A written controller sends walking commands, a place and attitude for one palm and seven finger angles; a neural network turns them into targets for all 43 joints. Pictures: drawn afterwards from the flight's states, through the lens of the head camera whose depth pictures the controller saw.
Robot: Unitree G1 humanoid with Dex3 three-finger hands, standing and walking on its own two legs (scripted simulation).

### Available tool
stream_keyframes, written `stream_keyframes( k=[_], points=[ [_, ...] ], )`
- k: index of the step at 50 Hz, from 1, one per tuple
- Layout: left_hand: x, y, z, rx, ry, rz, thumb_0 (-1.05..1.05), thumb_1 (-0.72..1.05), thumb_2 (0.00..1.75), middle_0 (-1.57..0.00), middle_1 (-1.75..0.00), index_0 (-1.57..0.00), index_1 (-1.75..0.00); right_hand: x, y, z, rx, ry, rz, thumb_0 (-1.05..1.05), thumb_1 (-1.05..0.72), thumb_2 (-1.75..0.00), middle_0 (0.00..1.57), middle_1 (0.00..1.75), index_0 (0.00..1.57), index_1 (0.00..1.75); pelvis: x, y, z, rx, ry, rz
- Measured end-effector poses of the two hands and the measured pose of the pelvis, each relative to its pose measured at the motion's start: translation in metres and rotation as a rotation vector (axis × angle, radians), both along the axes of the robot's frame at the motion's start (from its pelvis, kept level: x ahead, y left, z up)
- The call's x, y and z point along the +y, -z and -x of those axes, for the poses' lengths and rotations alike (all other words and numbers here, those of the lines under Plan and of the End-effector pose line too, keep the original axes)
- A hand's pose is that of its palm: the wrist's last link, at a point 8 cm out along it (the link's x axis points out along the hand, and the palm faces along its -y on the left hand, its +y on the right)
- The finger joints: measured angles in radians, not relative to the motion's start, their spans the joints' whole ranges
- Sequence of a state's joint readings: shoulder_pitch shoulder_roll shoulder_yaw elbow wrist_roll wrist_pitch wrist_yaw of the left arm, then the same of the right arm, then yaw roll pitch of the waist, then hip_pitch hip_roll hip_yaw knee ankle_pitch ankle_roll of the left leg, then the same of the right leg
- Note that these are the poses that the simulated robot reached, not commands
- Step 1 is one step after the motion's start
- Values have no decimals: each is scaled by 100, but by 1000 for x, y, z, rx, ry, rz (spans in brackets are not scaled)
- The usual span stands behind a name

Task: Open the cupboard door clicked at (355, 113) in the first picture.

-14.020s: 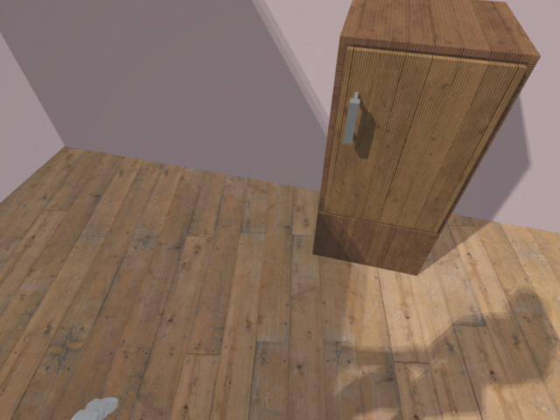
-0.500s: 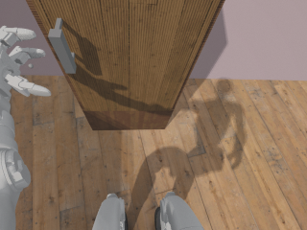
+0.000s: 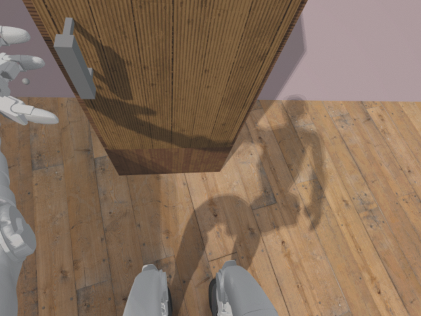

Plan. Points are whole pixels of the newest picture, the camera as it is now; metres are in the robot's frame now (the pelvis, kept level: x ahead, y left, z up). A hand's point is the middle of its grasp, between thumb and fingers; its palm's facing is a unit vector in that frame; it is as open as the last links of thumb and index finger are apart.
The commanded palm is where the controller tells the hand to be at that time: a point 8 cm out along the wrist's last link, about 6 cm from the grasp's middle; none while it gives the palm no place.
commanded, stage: move the hooked fingers beside the handle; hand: left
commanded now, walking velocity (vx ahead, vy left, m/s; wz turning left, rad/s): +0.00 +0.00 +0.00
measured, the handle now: (79, 60) +0.56 +0.20 +0.06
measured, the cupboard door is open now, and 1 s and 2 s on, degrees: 0 0 0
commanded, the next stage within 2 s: slide the fingers in behind the handle in 0.44 s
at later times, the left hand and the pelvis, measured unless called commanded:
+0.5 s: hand (35, 85) +0.50 +0.26 +0.06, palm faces -0.01 -1.00 -0.03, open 14.0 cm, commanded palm +0.49 +0.29 +0.06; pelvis +0.00 +0.00 +0.00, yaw +1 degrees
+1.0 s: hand (56, 84) +0.51 +0.23 +0.06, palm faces +0.01 -1.00 -0.02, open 14.0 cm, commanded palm +0.49 +0.26 +0.06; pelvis +0.00 -0.01 +0.00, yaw +1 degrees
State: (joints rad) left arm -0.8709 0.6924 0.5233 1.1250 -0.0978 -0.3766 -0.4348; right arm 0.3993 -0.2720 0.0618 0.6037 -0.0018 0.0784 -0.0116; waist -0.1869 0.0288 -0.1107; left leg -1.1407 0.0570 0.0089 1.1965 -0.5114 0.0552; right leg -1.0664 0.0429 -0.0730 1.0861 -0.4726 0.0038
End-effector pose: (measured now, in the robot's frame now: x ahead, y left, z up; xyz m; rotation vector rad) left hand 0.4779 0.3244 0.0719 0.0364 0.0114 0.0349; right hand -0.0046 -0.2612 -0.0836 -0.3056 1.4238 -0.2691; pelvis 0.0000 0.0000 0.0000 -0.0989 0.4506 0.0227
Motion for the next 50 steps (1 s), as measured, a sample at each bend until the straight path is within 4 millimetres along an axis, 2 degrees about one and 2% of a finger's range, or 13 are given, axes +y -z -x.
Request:
stream_keyframes(
  k=[4, 10, 15, 18, 21, 25, 31, 36, 50],
  points=[
    [1, -6, 2, 5, 15, 13, -2, -50, 30, -30, -120, -30, -120, -1, -2, -9, -11, -10, 0, 0, -90, -90, 20, 30, 20, 30, 0, -3, -2, -12, -9, 2],
    [0, 11, 5, 107, 40, 23, -2, -50, 30, -30, -120, -30, -120, -4, -4, -23, -52, -35, 18, 0, -90, -90, 20, 30, 20, 30, 2, -3, -2, -12, -14, 2],
    [-2, 10, 1, 13, 19, 16, -2, -50, 30, -31, -120, -30, -120, -8, 0, -28, -55, -53, 36, 0, -90, -90, 20, 30, 20, 30, 1, 2, 0, 0, -13, 4],
    [-3, 5, -4, -16, 15, 20, -2, -50, 30, -31, -120, -30, -120, -9, 2, -27, -47, -49, 36, 0, -90, -90, 20, 30, 20, 30, 1, 4, 1, 3, -15, 7],
    [-3, 7, -7, 27, 24, 21, -2, -50, 30, -30, -120, -30, -120, -7, 4, -25, -40, -39, 29, 0, -90, -90, 20, 30, 20, 30, 0, 5, 1, 5, -14, 7],
    [-6, 12, -6, 76, 41, 3, -2, -50, 30, -30, -120, -30, -120, -4, 5, -19, -26, -29, 12, 0, -90, -90, 20, 30, 20, 30, 0, 3, 0, 8, -12, 5],
    [-10, 7, -5, 27, 17, 29, -2, -50, 30, -31, -120, -30, -120, -1, 6, -12, -13, -15, -6, 0, -90, -90, 20, 30, 20, 30, -2, 2, -1, 3, -6, 0],
    [-16, 8, -8, 50, 31, 10, -2, -50, 30, -30, -120, -30, -120, -3, 6, -10, -9, -12, -5, 0, -90, -90, 20, 30, 20, 30, -4, 3, -1, 2, -12, 1],
    [-38, 11, -7, 40, 28, 17, -2, -50, 30, -30, -120, -30, -120, -8, 5, -15, -24, -13, -10, 0, -90, -90, 20, 30, 20, 30, -7, 0, -3, -6, -10, -7]
  ],
)
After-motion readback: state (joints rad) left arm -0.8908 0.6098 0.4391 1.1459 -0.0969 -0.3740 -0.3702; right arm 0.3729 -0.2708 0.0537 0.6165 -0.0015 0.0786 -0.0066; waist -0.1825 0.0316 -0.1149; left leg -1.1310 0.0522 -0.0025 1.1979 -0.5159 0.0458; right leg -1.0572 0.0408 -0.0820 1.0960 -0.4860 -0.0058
